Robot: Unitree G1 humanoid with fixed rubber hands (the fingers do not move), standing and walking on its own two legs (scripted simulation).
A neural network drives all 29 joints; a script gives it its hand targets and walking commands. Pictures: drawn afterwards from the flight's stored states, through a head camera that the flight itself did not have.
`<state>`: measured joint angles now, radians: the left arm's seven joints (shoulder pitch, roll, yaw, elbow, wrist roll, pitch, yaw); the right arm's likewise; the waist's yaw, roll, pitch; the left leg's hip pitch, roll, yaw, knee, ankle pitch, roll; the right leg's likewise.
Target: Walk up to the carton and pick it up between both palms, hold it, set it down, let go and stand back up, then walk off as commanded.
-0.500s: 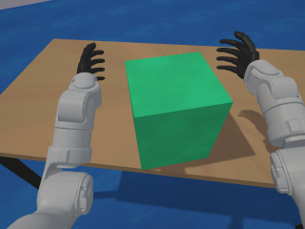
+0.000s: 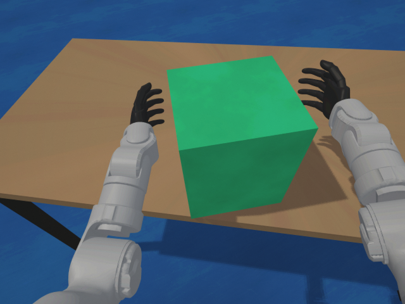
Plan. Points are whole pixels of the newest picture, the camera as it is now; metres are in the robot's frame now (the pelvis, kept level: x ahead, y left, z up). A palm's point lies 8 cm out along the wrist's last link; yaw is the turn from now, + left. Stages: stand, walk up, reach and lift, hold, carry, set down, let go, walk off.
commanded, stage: reach and lift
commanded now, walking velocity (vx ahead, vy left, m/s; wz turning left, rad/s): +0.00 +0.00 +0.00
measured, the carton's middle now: (229, 142) +0.43 +0.00 +0.07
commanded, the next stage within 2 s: none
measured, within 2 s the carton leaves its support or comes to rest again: neither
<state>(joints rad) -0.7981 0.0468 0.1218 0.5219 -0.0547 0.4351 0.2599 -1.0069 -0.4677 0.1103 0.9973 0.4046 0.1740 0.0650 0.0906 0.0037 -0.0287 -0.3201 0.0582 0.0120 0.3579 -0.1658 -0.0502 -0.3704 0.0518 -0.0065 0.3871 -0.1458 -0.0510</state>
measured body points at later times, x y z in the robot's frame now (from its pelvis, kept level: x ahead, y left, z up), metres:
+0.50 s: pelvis +0.00 +0.00 +0.00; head +0.07 -0.01 +0.44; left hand +0.43 +0.17 +0.12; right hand +0.50 -0.17 +0.13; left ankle +0.00 +0.16 -0.74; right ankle +0.02 -0.08 -0.74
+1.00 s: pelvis +0.00 +0.00 +0.00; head +0.06 -0.01 +0.44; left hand +0.43 +0.16 +0.12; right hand +0.49 -0.15 +0.13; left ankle +0.00 +0.16 -0.74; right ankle +0.02 -0.08 -0.74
